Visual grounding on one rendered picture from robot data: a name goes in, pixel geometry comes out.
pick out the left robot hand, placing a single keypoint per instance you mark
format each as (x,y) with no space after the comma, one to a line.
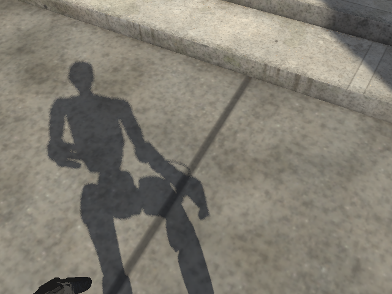
(70,285)

